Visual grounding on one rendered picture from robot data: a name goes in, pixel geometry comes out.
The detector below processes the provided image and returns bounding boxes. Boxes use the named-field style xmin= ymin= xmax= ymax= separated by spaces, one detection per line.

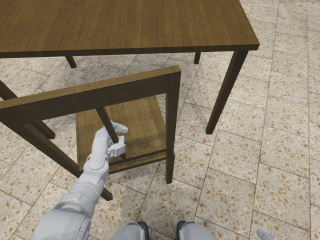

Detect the right robot hand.
xmin=256 ymin=229 xmax=276 ymax=240

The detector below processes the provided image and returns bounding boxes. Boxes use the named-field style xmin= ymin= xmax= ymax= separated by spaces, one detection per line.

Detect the left robot upper arm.
xmin=33 ymin=208 xmax=91 ymax=240

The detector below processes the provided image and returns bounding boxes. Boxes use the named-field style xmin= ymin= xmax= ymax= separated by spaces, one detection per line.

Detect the left robot hand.
xmin=91 ymin=120 xmax=128 ymax=159

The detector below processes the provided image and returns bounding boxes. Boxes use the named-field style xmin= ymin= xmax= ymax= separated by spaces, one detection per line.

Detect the chair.
xmin=0 ymin=65 xmax=181 ymax=201

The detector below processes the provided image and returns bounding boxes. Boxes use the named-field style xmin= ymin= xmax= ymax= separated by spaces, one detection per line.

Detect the table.
xmin=0 ymin=0 xmax=260 ymax=140

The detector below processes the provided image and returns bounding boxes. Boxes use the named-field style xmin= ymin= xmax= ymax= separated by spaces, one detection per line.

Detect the robot left thigh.
xmin=111 ymin=225 xmax=145 ymax=240

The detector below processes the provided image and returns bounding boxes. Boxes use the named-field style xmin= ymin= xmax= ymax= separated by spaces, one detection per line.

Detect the left robot forearm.
xmin=31 ymin=151 xmax=109 ymax=240

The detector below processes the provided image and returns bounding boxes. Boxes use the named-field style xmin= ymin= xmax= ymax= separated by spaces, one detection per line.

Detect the robot left shin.
xmin=127 ymin=221 xmax=141 ymax=227

